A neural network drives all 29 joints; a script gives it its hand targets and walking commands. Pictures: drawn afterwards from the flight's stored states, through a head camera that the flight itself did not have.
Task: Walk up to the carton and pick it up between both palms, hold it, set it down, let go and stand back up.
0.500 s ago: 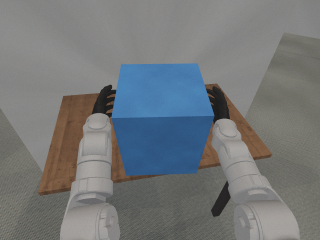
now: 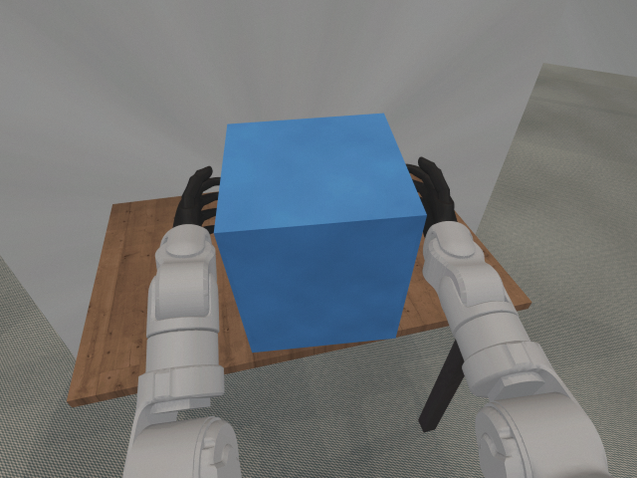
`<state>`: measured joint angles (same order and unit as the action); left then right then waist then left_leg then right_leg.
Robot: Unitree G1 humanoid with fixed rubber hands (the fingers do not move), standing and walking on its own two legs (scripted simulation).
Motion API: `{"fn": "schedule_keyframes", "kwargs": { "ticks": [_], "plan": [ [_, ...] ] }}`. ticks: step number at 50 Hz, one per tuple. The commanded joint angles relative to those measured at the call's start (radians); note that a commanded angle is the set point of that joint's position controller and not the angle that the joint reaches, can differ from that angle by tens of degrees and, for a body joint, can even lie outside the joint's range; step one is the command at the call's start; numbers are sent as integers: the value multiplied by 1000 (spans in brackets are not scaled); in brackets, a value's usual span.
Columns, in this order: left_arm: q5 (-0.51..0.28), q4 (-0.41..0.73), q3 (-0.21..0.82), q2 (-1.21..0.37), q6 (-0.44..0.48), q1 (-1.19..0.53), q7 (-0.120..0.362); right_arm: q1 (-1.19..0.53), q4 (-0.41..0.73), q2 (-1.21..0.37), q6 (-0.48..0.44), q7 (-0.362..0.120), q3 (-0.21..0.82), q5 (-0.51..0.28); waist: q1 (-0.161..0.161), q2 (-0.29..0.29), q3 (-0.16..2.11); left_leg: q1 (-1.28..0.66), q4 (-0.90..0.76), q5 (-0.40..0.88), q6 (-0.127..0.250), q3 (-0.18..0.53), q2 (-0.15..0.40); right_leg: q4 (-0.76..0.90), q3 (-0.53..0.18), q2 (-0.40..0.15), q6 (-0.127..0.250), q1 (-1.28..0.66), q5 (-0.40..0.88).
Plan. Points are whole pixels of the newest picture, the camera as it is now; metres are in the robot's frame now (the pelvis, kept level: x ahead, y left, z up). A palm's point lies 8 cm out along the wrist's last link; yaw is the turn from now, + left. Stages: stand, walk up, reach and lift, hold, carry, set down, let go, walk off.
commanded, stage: reach and lift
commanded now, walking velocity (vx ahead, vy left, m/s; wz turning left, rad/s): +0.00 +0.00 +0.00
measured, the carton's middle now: (315, 236) +0.41 +0.00 +0.12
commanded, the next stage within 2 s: hold in 0.98 s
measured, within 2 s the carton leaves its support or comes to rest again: neither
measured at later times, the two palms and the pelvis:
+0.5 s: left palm (186, 221) +0.37 +0.15 +0.19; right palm (441, 215) +0.36 -0.15 +0.19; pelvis +0.00 +0.00 +0.00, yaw +0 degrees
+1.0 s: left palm (181, 216) +0.36 +0.16 +0.21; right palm (446, 204) +0.36 -0.15 +0.21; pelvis -0.01 -0.01 +0.00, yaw +0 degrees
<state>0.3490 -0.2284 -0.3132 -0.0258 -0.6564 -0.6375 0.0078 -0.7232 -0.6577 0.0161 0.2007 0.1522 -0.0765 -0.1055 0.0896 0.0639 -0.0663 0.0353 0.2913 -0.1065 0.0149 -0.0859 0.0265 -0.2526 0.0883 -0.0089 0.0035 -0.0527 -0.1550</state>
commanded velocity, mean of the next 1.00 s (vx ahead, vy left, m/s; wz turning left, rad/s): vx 0.00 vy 0.00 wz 0.00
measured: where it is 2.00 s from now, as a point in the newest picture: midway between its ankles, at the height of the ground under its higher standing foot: outside the picture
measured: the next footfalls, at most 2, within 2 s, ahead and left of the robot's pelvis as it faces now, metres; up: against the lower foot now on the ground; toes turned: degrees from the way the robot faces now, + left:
none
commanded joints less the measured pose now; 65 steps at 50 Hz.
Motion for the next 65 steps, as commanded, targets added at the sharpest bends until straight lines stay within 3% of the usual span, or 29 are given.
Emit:
{"fn": "schedule_keyframes", "kwargs": {
  "ticks": [1,11,29,45,65],
  "plan": [
    [-144,145,420,-464,56,-659,165,-714,306,-505,-55,-94,303,-54,4,-66,469,-249,23,208,-13,32,-44,16,6,39,-55,32,232],
    [-147,164,422,-458,32,-687,187,-717,331,-512,-25,-73,310,-68,22,-73,450,-239,17,186,-14,32,-45,13,8,36,-59,34,214],
    [-151,191,429,-458,-16,-716,177,-763,346,-506,10,-81,327,-98,11,-80,454,-249,7,159,-15,37,-36,22,4,46,-49,61,126],
    [-153,229,427,-445,-58,-724,193,-763,364,-512,63,-61,347,-134,20,-86,436,-246,12,173,-16,34,-44,18,-3,46,-55,35,157],
    [-159,241,418,-435,-100,-766,195,-794,366,-514,126,-60,342,-161,16,-81,424,-225,-3,122,-11,28,-42,25,-9,48,-58,52,91]
  ]
}}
